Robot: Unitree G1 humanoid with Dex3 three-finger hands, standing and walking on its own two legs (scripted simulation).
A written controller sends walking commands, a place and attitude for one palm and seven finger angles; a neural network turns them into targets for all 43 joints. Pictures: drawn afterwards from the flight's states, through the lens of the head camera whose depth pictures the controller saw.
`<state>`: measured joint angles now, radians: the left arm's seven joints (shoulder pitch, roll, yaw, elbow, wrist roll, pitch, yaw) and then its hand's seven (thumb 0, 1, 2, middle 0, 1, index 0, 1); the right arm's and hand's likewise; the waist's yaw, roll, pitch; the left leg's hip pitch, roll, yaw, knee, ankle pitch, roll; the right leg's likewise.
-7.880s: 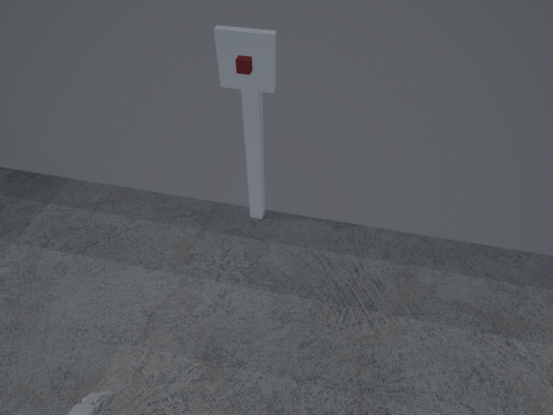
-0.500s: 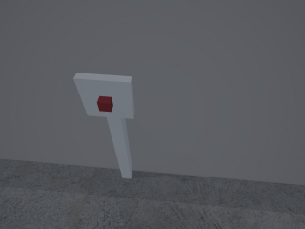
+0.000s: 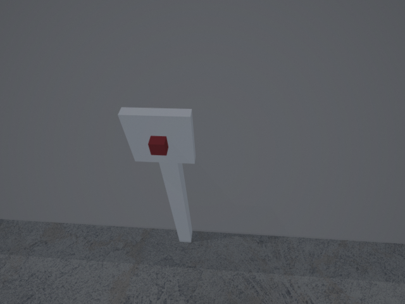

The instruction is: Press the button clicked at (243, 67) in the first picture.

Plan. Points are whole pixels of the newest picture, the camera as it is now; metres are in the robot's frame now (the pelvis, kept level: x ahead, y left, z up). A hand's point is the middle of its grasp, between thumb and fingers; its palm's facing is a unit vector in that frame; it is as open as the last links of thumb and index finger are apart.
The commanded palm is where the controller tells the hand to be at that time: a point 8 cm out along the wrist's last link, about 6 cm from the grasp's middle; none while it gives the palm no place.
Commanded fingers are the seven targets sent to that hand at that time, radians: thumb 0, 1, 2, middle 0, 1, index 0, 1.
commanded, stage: look again from close up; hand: left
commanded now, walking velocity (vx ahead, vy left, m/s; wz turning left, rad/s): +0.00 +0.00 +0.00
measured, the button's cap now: (158, 144) +0.49 +0.16 +0.00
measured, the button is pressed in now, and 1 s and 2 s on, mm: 0 0 0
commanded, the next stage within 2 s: shuffle to correct the standing spot in 0.56 s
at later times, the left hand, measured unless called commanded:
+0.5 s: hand out of the picture +0.07 +0.15 -0.17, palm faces +0.00 -0.98 -0.22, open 7.3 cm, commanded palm none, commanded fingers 0.00 0.90 0.90 -0.20 -0.30 -0.20 -0.30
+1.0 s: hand out of the picture +0.08 +0.13 -0.17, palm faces +0.02 -0.97 -0.24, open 7.4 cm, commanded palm none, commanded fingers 0.00 0.90 0.90 -0.20 -0.30 -0.20 -0.30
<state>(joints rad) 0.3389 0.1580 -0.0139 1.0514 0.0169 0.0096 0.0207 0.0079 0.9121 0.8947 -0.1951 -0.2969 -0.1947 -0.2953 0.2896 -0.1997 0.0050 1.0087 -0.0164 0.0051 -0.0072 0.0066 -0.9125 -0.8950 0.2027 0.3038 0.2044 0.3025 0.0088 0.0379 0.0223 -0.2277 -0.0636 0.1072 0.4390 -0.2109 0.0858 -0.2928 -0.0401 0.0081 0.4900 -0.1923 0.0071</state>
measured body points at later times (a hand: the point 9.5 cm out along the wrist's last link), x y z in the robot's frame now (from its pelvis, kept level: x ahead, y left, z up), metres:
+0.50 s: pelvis +0.05 -0.03 +0.00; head +0.07 -0.04 +0.45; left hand +0.07 +0.20 -0.15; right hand +0.06 -0.25 -0.16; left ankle +0.02 +0.06 -0.74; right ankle +0.05 -0.14 -0.74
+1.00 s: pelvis +0.04 -0.05 +0.00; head +0.07 -0.06 +0.44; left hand +0.08 +0.18 -0.15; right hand +0.08 -0.29 -0.17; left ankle +0.02 +0.06 -0.74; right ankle +0.05 -0.14 -0.74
